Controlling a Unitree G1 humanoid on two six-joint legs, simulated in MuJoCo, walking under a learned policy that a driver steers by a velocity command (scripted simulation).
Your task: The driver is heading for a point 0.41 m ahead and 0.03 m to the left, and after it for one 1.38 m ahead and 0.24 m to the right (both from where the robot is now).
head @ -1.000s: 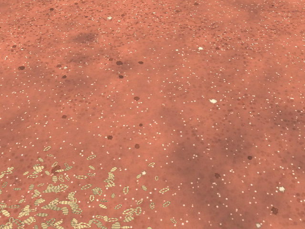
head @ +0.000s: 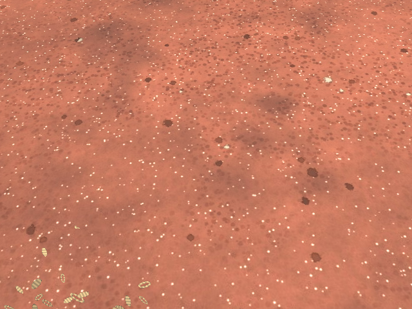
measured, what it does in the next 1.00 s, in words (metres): walks ahead: left foot, then right foot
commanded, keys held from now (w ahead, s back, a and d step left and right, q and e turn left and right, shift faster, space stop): w+q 0.34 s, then w+e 0.66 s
